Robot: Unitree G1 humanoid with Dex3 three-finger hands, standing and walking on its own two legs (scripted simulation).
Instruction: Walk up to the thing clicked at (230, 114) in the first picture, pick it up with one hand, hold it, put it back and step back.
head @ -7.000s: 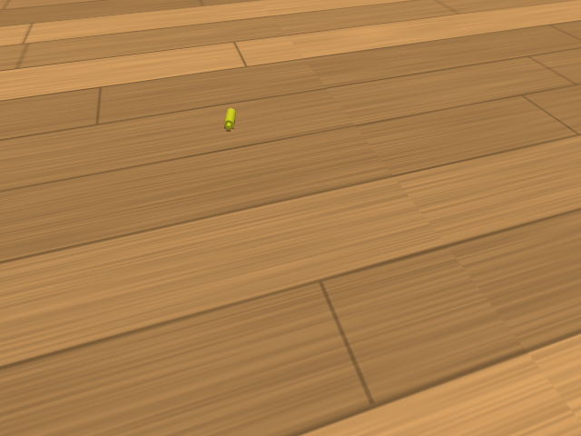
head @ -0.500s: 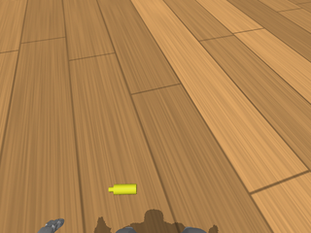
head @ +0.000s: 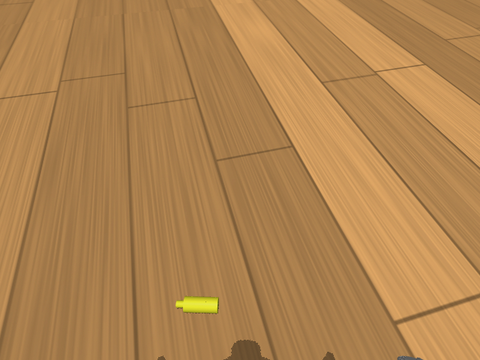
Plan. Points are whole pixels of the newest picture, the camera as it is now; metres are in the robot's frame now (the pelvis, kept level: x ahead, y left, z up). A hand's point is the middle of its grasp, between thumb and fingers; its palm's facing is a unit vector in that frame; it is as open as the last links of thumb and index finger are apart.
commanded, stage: walk up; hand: left
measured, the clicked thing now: (197, 304) +0.45 +0.19 -0.74
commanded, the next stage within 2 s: stand in 0.60 s
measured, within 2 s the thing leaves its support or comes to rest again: neither
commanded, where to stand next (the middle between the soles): +0.06 -0.01 m, yaw -3 degrees
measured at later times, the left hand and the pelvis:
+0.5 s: hand out of the picture +0.08 +0.26 -0.16, palm faces +0.01 -0.95 -0.31, open 7.3 cm; pelvis +0.01 +0.00 +0.01, yaw +1 degrees
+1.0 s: hand out of the picture +0.12 +0.25 -0.15, palm faces -0.01 -0.95 -0.33, open 7.3 cm; pelvis +0.04 +0.00 +0.01, yaw +0 degrees
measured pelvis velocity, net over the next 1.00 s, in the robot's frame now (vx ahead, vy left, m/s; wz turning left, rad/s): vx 0.04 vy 0.00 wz -0.01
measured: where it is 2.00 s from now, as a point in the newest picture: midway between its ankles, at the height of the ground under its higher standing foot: outside the picture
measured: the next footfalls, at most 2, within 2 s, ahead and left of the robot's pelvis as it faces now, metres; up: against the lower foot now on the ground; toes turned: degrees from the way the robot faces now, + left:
none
